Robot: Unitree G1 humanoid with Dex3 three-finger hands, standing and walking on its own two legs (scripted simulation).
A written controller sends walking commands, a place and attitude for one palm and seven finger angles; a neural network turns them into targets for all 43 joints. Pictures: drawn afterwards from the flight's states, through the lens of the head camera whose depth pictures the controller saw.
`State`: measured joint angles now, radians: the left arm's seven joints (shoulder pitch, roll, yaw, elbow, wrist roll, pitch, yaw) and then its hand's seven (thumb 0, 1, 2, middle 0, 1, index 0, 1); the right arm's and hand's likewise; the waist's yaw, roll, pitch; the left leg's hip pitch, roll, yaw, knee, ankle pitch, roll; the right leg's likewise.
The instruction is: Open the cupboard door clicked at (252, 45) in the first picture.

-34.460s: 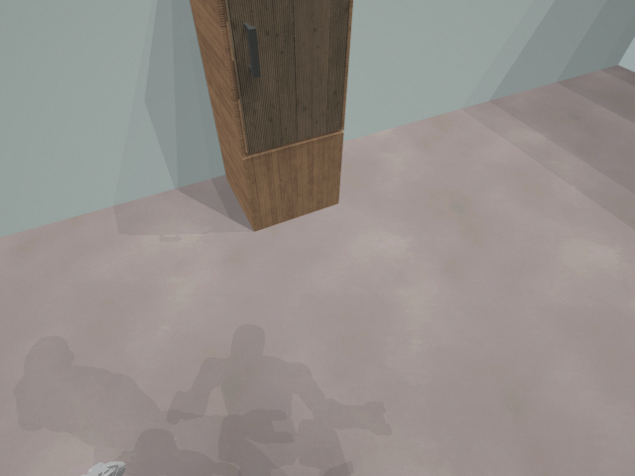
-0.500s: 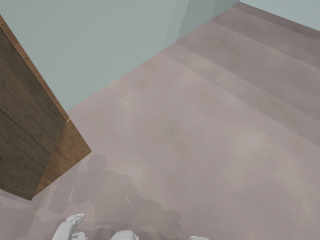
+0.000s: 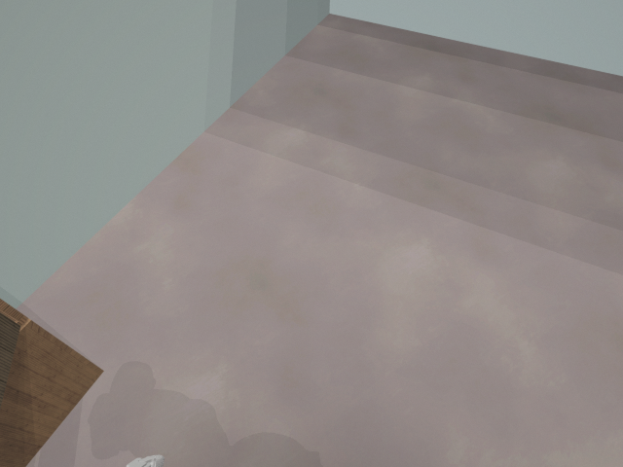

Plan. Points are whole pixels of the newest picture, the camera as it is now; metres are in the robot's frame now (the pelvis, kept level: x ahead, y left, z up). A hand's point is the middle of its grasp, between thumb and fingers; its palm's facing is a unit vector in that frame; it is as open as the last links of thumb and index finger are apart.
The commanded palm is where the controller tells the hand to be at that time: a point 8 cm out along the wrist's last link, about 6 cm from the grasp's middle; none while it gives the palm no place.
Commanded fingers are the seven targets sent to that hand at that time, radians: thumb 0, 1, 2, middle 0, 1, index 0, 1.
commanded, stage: walk to a spot facing it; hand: left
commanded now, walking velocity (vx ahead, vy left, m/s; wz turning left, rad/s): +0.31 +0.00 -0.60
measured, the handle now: out of the picture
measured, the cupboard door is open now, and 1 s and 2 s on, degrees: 40 40 40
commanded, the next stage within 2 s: turn to face it in 1.08 s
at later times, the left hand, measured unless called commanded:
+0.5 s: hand (205, 371) +0.28 +0.20 -0.16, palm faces -0.23 -0.96 -0.17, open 7.4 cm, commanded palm none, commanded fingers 0.00 0.90 0.90 -0.20 -0.30 -0.20 -0.30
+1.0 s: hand (327, 240) +0.54 +0.00 -0.15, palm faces -0.45 -0.87 -0.20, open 7.1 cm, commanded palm none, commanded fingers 0.00 0.90 0.90 -0.20 -0.30 -0.20 -0.30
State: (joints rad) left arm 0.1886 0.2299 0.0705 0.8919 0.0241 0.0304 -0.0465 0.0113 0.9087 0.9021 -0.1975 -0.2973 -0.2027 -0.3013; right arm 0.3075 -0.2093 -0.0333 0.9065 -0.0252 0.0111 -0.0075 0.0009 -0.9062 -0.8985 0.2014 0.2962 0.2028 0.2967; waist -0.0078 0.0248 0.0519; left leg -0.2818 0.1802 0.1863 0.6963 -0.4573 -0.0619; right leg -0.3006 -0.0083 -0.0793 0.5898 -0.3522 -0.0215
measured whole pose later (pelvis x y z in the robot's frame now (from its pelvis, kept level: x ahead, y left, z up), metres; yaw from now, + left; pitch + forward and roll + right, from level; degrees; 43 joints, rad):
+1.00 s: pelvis +0.38 -0.13 +0.02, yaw -28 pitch +1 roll +0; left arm 0.19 0.19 0.07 0.99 0.01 -0.06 0.00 -0.01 0.95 0.90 -0.20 -0.30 -0.21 -0.30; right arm 0.28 -0.17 -0.05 1.01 -0.02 -0.02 0.00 0.01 -0.91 -0.90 0.19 0.30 0.19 0.30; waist -0.05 -0.01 0.06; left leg -0.53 0.15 0.07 0.96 -0.30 -0.06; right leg -0.19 0.04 -0.08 0.43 -0.26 -0.07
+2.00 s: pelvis +0.62 -0.26 +0.01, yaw -6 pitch +2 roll +0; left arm 0.16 0.26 0.08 0.92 0.01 0.05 0.01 0.01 0.91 0.90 -0.20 -0.30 -0.20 -0.30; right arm 0.14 -0.24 -0.06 0.89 -0.03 0.02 0.00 0.00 -0.91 -0.90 0.20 0.30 0.20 0.30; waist 0.00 -0.02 0.08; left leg -0.36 0.03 0.02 0.59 -0.26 -0.01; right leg -0.46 -0.07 -0.03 1.00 -0.49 0.08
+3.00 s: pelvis +0.70 -0.36 +0.02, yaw +31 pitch +1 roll +3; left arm 0.18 0.19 0.03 0.86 0.02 0.01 0.02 0.01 0.91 0.90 -0.20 -0.30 -0.21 -0.30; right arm 0.15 -0.26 -0.08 0.94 -0.01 0.08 0.03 0.00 -0.91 -0.90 0.20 0.30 0.20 0.30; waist -0.03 0.00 0.10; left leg -0.48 0.01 0.03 1.06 -0.46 -0.07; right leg -0.24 -0.11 -0.14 0.54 -0.32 -0.01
